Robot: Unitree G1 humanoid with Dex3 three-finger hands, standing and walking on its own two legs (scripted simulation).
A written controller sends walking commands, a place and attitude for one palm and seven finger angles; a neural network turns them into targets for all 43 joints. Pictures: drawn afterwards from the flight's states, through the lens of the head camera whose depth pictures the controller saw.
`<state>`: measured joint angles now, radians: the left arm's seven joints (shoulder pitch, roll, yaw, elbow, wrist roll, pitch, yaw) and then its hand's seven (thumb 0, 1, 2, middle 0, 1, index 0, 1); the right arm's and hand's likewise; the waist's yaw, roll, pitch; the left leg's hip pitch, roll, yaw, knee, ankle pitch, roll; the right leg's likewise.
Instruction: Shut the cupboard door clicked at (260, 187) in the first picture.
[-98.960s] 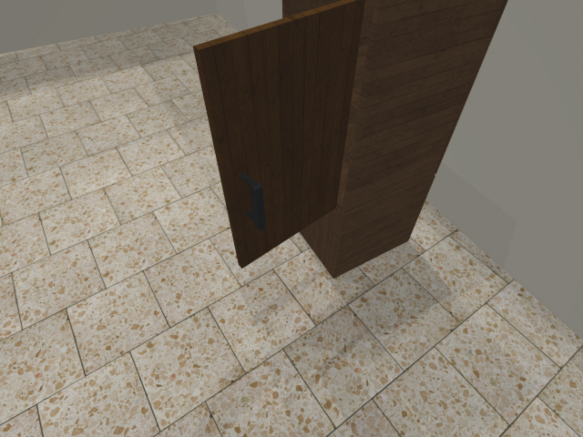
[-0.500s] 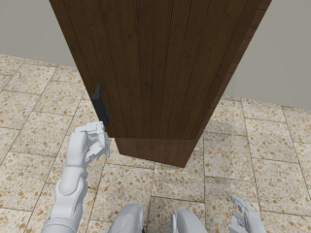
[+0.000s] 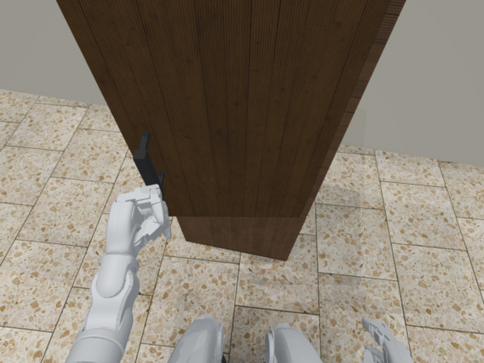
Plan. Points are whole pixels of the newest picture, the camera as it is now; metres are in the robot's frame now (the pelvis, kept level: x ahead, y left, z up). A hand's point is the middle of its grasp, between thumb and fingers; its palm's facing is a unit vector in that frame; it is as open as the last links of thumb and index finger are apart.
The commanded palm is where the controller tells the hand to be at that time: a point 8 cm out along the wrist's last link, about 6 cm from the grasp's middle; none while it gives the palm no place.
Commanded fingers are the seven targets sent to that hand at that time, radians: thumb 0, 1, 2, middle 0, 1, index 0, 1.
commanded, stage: push the door shut along its arc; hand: left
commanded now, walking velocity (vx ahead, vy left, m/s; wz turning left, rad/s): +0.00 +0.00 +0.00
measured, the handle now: (152, 168) +0.44 +0.18 +0.03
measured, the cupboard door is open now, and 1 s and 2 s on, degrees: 11 0 0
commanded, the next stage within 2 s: pull the fist back off the door in 1.08 s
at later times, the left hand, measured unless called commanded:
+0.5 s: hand (169, 195) +0.38 +0.14 +0.03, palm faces -0.07 -1.00 -0.05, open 3.1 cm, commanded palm +0.38 +0.19 +0.03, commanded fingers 0.00 0.90 0.90 -1.30 -1.50 -1.30 -1.50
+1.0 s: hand (179, 174) +0.42 +0.13 +0.03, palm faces -0.21 -0.98 -0.06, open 3.1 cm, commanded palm +0.44 +0.17 +0.03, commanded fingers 0.00 0.90 0.90 -1.30 -1.50 -1.30 -1.50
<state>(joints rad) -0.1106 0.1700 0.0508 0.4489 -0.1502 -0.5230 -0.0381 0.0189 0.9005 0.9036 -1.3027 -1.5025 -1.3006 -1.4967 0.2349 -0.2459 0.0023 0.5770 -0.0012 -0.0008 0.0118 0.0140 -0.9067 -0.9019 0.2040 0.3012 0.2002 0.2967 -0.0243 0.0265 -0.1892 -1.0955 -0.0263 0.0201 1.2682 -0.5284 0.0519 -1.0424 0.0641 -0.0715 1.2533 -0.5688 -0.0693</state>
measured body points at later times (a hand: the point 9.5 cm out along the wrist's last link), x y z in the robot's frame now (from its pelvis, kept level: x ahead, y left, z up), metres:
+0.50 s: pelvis +0.00 +0.00 +0.00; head +0.09 +0.01 +0.43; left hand +0.38 +0.20 +0.03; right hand +0.12 -0.25 -0.12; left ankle +0.04 +0.09 -0.62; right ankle +0.02 -0.08 -0.62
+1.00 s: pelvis -0.01 +0.01 -0.01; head +0.10 +0.03 +0.42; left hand +0.43 +0.19 +0.03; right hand +0.05 -0.26 -0.13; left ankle +0.04 +0.09 -0.62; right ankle +0.02 -0.08 -0.62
